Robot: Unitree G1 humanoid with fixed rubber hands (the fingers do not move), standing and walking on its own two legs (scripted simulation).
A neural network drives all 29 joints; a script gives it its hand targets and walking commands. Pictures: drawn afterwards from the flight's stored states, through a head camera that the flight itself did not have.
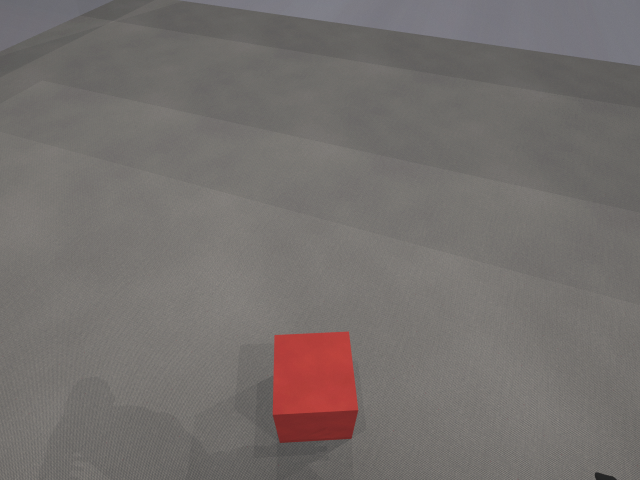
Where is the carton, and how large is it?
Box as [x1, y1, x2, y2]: [273, 332, 357, 442]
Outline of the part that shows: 348,332 274,335 273,417 280,442 351,438 357,413 357,403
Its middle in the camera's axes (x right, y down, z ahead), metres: -0.01 +0.42 +1.11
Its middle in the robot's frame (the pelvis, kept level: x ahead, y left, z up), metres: +0.48 +0.03 -0.64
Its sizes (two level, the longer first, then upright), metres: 0.215 0.210 0.247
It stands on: the floor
